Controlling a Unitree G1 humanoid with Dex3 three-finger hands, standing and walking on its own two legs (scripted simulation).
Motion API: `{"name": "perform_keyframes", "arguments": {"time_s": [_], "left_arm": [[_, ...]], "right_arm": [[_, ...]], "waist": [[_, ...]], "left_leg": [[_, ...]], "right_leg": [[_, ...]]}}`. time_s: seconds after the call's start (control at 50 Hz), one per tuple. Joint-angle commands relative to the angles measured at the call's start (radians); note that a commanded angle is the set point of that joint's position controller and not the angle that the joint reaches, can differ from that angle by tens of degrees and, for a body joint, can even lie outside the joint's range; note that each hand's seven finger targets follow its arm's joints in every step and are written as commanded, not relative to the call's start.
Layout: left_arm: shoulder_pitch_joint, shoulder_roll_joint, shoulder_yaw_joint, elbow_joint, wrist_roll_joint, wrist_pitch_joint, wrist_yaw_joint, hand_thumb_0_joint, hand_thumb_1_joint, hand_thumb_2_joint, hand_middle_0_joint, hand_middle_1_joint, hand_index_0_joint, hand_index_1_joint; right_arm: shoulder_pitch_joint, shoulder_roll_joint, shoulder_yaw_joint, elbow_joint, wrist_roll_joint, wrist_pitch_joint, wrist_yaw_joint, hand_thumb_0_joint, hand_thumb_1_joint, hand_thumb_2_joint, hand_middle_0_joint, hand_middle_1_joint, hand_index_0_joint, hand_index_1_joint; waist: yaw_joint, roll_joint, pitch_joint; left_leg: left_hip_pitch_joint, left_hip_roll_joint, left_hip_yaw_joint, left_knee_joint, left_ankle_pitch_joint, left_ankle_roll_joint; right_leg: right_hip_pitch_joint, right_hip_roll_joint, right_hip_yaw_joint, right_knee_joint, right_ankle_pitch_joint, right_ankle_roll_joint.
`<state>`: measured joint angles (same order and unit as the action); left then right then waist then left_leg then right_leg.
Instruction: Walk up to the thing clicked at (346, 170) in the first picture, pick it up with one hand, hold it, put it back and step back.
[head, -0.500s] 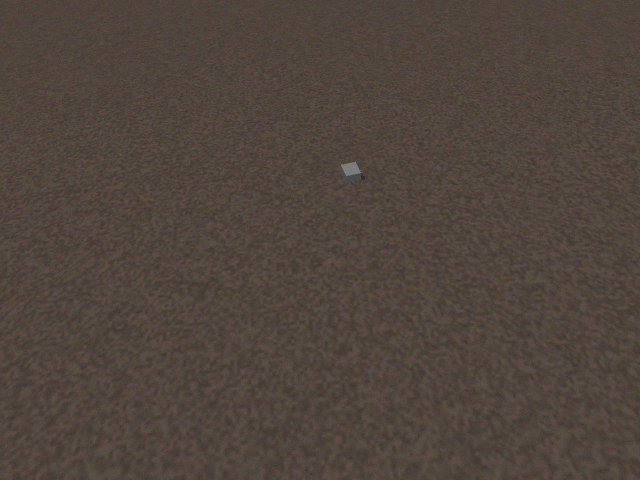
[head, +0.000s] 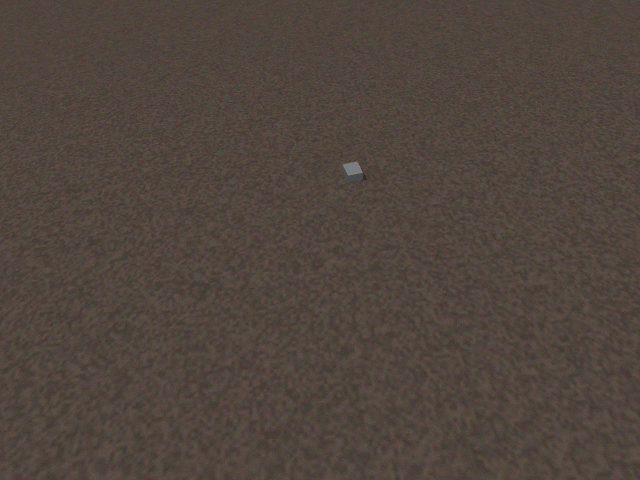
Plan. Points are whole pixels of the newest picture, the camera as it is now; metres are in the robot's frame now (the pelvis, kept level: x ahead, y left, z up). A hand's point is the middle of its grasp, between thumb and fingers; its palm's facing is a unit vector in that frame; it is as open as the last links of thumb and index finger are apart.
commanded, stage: stand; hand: left
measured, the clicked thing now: (352, 172) +1.53 -0.08 -0.76
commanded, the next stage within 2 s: walk up in 0.62 s
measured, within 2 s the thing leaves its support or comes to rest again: neither
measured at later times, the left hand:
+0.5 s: hand out of the picture +0.08 +0.25 -0.16, palm faces -0.02 -0.94 -0.34, open 7.3 cm
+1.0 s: hand (207, 452) +0.19 +0.20 -0.14, palm faces -0.11 -0.89 -0.45, open 7.3 cm
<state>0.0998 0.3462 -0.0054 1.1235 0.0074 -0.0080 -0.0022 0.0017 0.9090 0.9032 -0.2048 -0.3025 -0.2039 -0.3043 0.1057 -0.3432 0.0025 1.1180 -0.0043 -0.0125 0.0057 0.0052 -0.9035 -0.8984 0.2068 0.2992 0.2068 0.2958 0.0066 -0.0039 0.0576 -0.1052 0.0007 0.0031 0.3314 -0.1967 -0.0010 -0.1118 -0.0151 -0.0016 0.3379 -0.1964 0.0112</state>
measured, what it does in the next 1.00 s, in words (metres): steps to the right: right foot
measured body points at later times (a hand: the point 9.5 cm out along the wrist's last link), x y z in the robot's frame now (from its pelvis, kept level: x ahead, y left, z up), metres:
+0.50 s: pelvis +0.00 +0.00 +0.00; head +0.02 +0.00 +0.45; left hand +0.08 +0.30 -0.13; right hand +0.08 -0.30 -0.13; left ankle -0.01 +0.12 -0.75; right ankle -0.01 -0.13 -0.75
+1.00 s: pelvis +0.09 -0.09 -0.03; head +0.08 -0.12 +0.41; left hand +0.20 +0.24 -0.11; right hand +0.08 -0.44 -0.16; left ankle +0.00 +0.10 -0.72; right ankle +0.14 -0.22 -0.75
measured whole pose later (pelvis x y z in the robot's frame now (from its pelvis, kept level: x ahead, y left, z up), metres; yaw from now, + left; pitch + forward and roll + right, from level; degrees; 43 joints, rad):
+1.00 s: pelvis +0.09 -0.09 -0.03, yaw -7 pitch -4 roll +0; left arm 0.22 0.44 0.10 0.97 0.04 -0.05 -0.09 0.00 0.91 0.90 -0.20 -0.30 -0.20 -0.30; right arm 0.28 -0.48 -0.10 1.01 -0.04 -0.03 0.04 0.01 -0.90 -0.90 0.21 0.30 0.21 0.30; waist 0.00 0.07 0.06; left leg -0.11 0.13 0.02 0.80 -0.52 0.03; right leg -0.37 -0.04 -0.06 0.71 -0.26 -0.01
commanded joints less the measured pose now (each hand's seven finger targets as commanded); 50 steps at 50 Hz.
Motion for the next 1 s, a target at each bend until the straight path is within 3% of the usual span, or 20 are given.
{"name": "perform_keyframes", "arguments": {"time_s": [0.0, 0.3, 0.58, 0.6, 0.62, 0.64, 0.66, 0.68, 0.7, 0.74, 0.76, 0.82, 0.88, 0.9, 0.92, 0.94, 0.96, 0.98], "left_arm": [[-0.027, 0.201, 0.042, -0.054, -0.001, -0.023, 0.013, 0.000, 0.900, 0.900, -0.200, -0.300, -0.200, -0.300], [-0.024, 0.211, 0.045, -0.057, -0.001, -0.022, 0.013, 0.000, 0.900, 0.900, -0.200, -0.300, -0.200, -0.300], [-0.021, 0.208, 0.048, -0.056, 0.000, -0.020, 0.011, 0.000, 0.900, 0.900, -0.200, -0.300, -0.200, -0.300], [0.011, 0.304, 0.113, -0.140, 0.023, -0.025, -0.026, 0.000, 0.900, 0.900, -0.200, -0.300, -0.200, -0.300], [-0.071, 0.274, 0.107, -0.156, 0.030, -0.020, -0.039, 0.000, 0.900, 0.900, -0.200, -0.300, -0.200, -0.300], [-0.121, 0.254, 0.108, -0.180, 0.032, -0.011, -0.050, 0.000, 0.900, 0.900, -0.200, -0.300, -0.200, -0.300], [-0.128, 0.260, 0.108, -0.204, 0.042, -0.013, -0.056, 0.000, 0.900, 0.900, -0.200, -0.300, -0.200, -0.300], [-0.122, 0.263, 0.110, -0.215, 0.037, -0.019, -0.059, 0.000, 0.900, 0.900, -0.200, -0.300, -0.200, -0.300], [-0.103, 0.269, 0.116, -0.215, 0.034, -0.027, -0.065, 0.000, 0.900, 0.900, -0.200, -0.300, -0.200, -0.300], [-0.046, 0.265, 0.116, -0.214, 0.024, -0.032, -0.086, 0.000, 0.900, 0.900, -0.200, -0.300, -0.200, -0.300], [-0.004, 0.259, 0.120, -0.212, 0.021, -0.029, -0.097, 0.000, 0.900, 0.900, -0.200, -0.300, -0.200, -0.300], [0.011, 0.251, 0.125, -0.226, 0.021, -0.028, -0.112, 0.000, 0.900, 0.900, -0.200, -0.300, -0.200, -0.300], [0.117, 0.256, 0.136, -0.192, 0.024, -0.037, -0.103, 0.000, 0.900, 0.900, -0.200, -0.300, -0.200, -0.300], [0.206, 0.269, 0.147, -0.161, 0.027, -0.041, -0.093, 0.000, 0.900, 0.900, -0.200, -0.300, -0.200, -0.300], [0.338, 0.323, 0.172, -0.129, 0.032, -0.051, -0.074, 0.000, 0.900, 0.900, -0.200, -0.300, -0.200, -0.300], [0.425, 0.402, 0.197, -0.122, 0.036, -0.058, -0.052, 0.000, 0.900, 0.900, -0.200, -0.300, -0.200, -0.300], [0.360, 0.450, 0.193, -0.180, 0.031, -0.065, -0.050, 0.000, 0.900, 0.900, -0.200, -0.300, -0.200, -0.300], [0.234, 0.475, 0.189, -0.219, 0.014, -0.063, -0.053, 0.000, 0.900, 0.900, -0.200, -0.300, -0.200, -0.300]], "right_arm": [[-0.040, -0.212, -0.042, -0.056, -0.002, -0.023, -0.017, 0.000, -0.900, -0.900, 0.200, 0.300, 0.200, 0.300], [-0.042, -0.209, -0.039, -0.056, -0.001, -0.021, -0.018, 0.000, -0.900, -0.900, 0.200, 0.300, 0.200, 0.300], [-0.035, -0.212, -0.037, -0.056, -0.002, -0.024, -0.019, 0.000, -0.900, -0.900, 0.200, 0.300, 0.200, 0.300], [0.053, -0.329, -0.114, -0.118, -0.028, -0.050, 0.000, 0.000, -0.900, -0.900, 0.200, 0.300, 0.200, 0.300], [0.116, -0.352, -0.131, -0.085, -0.037, -0.058, 0.006, 0.000, -0.900, -0.900, 0.200, 0.300, 0.200, 0.300], [0.145, -0.381, -0.150, -0.087, -0.039, -0.062, 0.005, 0.000, -0.900, -0.900, 0.200, 0.300, 0.200, 0.300], [0.147, -0.388, -0.156, -0.107, -0.037, -0.070, 0.006, 0.000, -0.900, -0.900, 0.200, 0.300, 0.200, 0.300], [0.131, -0.385, -0.156, -0.127, -0.037, -0.076, 0.009, 0.000, -0.900, -0.900, 0.200, 0.300, 0.200, 0.300], [0.110, -0.370, -0.155, -0.141, -0.036, -0.082, 0.009, 0.000, -0.900, -0.900, 0.200, 0.300, 0.200, 0.300], [0.074, -0.334, -0.145, -0.177, -0.040, -0.088, 0.014, 0.000, -0.900, -0.900, 0.200, 0.300, 0.200, 0.300], [0.042, -0.336, -0.147, -0.196, -0.040, -0.090, 0.019, 0.000, -0.900, -0.900, 0.200, 0.300, 0.200, 0.300], [-0.007, -0.347, -0.155, -0.229, -0.045, -0.090, 0.030, 0.000, -0.900, -0.900, 0.200, 0.300, 0.200, 0.300], [-0.029, -0.327, -0.147, -0.242, -0.042, -0.078, 0.034, 0.000, -0.900, -0.900, 0.200, 0.300, 0.200, 0.300], [-0.032, -0.316, -0.143, -0.245, -0.041, -0.070, 0.033, 0.000, -0.900, -0.900, 0.200, 0.300, 0.200, 0.300], [0.019, -0.275, -0.126, -0.242, -0.042, -0.065, 0.033, 0.000, -0.900, -0.900, 0.200, 0.300, 0.200, 0.300], [0.076, -0.179, -0.094, -0.253, -0.035, -0.060, 0.035, 0.000, -0.900, -0.900, 0.200, 0.300, 0.200, 0.300], [0.090, -0.215, -0.095, -0.281, -0.015, -0.053, 0.039, 0.000, -0.900, -0.900, 0.200, 0.300, 0.200, 0.300], [0.076, -0.307, -0.121, -0.267, -0.026, -0.046, 0.033, 0.000, -0.900, -0.900, 0.200, 0.300, 0.200, 0.300]], "waist": [[-0.003, 0.006, -0.099], [-0.005, 0.003, -0.100], [-0.005, 0.010, -0.075], [-0.039, -0.003, -0.172], [-0.090, 0.067, -0.078], [-0.116, 0.179, 0.003], [-0.116, 0.131, 0.037], [-0.102, 0.097, 0.068], [-0.072, 0.077, 0.068], [-0.046, 0.088, 0.038], [-0.020, 0.134, 0.027], [-0.001, 0.195, 0.027], [0.050, 0.124, -0.012], [0.097, 0.044, -0.049], [0.147, -0.129, -0.115], [0.181, -0.409, -0.106], [0.131, -0.379, -0.095], [0.085, -0.249, -0.009]], "left_leg": [[0.016, 0.126, -0.093, -0.044, 0.199, 0.025], [0.035, 0.126, -0.090, -0.045, 0.225, 0.020], [0.031, 0.124, -0.093, -0.060, 0.194, 0.018], [0.144, 0.118, -0.107, 0.005, -0.357, 0.094], [0.215, 0.186, -0.198, -0.072, -0.546, 0.138], [0.227, 0.321, -0.349, -0.194, -0.652, 0.192], [0.192, 0.407, -0.410, -0.223, -0.618, 0.233], [0.134, 0.429, -0.430, -0.233, -0.576, 0.247], [0.095, 0.424, -0.422, -0.239, -0.535, 0.246], [0.111, 0.338, -0.266, -0.222, -0.448, 0.219], [0.093, 0.322, -0.216, -0.223, -0.431, 0.211], [-0.053, 0.276, -0.085, -0.183, -0.352, 0.175], [-0.149, 0.202, 0.046, -0.002, -0.262, 0.142], [-0.208, 0.180, 0.076, 0.157, -0.244, 0.129], [-0.300, 0.129, 0.118, 0.442, -0.177, 0.104], [-0.512, 0.011, 0.137, 0.710, -0.410, 0.071], [-0.592, -0.037, 0.045, 0.849, -0.394, 0.033], [-0.532, 0.048, -0.027, 0.878, -0.347, 0.027]], "right_leg": [[0.027, -0.112, 0.077, -0.037, 0.195, -0.035], [0.033, -0.115, 0.081, -0.042, 0.222, -0.036], [0.011, -0.111, 0.084, -0.052, 0.181, -0.036], [-0.103, -0.037, 0.085, 0.074, -0.300, -0.063], [-0.364, -0.011, 0.032, 0.198, -0.362, -0.052], [-0.545, 0.000, -0.015, 0.426, -0.292, -0.036], [-0.625, -0.040, 0.055, 0.510, -0.284, -0.035], [-0.623, -0.066, 0.103, 0.540, -0.263, -0.037], [-0.584, -0.102, 0.139, 0.572, -0.224, -0.037], [-0.550, -0.101, 0.090, 0.500, -0.205, -0.023], [-0.509, -0.098, 0.065, 0.497, -0.192, -0.018], [-0.301, -0.106, 0.021, 0.354, -0.115, -0.012], [-0.071, -0.054, -0.074, 0.232, 0.013, -0.013], [0.051, -0.018, -0.109, 0.223, 0.028, -0.015], [0.229, 0.002, -0.066, 0.214, -0.055, -0.024], [0.298, -0.099, 0.172, 0.064, -0.356, -0.056], [0.190, -0.333, 0.687, -0.221, -0.673, -0.163], [0.018, -0.401, 0.790, -0.258, -0.793, -0.229]]}}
